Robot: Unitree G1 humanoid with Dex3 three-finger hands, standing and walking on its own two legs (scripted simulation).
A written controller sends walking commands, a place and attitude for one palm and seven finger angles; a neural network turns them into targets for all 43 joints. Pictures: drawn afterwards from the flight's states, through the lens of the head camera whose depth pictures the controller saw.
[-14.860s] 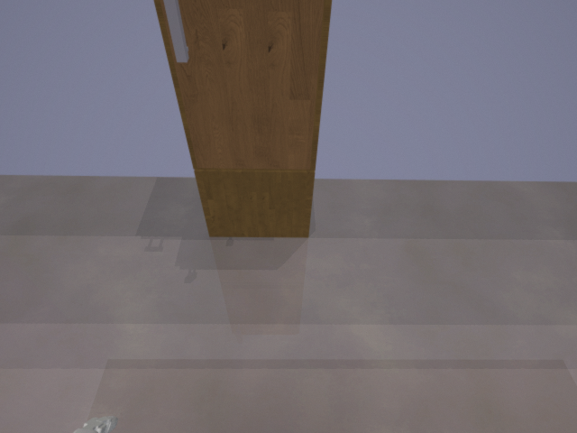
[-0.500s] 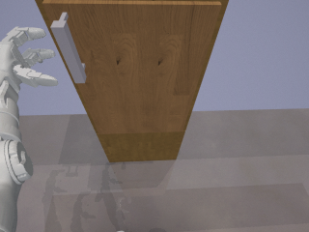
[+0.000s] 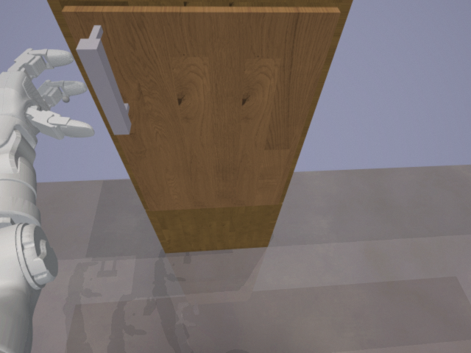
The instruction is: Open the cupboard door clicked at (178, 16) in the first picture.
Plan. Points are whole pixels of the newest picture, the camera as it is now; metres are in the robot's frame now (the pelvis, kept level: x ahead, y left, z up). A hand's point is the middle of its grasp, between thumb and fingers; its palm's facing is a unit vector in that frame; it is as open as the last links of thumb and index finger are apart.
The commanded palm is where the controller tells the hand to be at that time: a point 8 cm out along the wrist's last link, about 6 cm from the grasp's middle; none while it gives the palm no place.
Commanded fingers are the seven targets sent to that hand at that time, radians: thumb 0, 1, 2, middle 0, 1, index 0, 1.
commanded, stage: move the hooked fingers beside the handle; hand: left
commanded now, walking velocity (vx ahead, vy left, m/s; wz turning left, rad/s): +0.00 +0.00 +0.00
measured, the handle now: (110, 83) +0.52 +0.18 +0.16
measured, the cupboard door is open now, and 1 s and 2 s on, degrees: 0 0 0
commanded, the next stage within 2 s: none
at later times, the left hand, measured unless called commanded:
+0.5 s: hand (74, 94) +0.49 +0.23 +0.17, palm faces +0.07 -1.00 +0.00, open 13.7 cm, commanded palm +0.47 +0.29 +0.17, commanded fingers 0.00 -0.50 0.30 -0.30 -1.20 -0.30 -1.20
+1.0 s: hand (65, 98) +0.48 +0.24 +0.17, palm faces +0.03 -1.00 +0.01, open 14.0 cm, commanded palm +0.45 +0.29 +0.16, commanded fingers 0.00 -0.50 0.30 -0.30 -1.20 -0.30 -1.20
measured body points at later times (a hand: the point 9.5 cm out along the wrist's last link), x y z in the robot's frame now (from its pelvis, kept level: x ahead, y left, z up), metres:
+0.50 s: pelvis -0.02 -0.02 -0.01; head +0.06 -0.01 +0.44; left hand +0.48 +0.28 +0.17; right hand -0.03 -0.30 -0.11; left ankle +0.01 +0.10 -0.72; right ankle -0.07 -0.10 -0.72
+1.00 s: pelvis +0.00 -0.01 +0.00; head +0.06 +0.00 +0.44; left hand +0.47 +0.29 +0.17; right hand +0.02 -0.28 -0.11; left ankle +0.01 +0.10 -0.72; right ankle -0.07 -0.10 -0.72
